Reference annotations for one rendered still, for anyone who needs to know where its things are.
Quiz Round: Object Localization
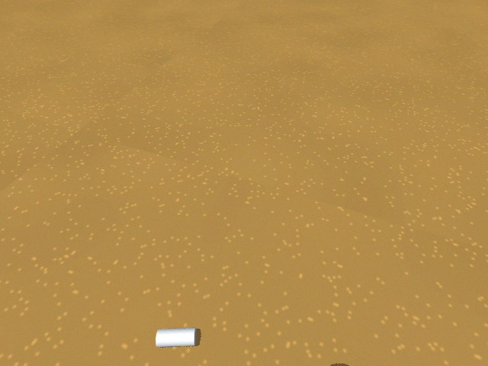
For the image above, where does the can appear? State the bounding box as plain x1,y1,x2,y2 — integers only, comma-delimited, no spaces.
156,328,197,347

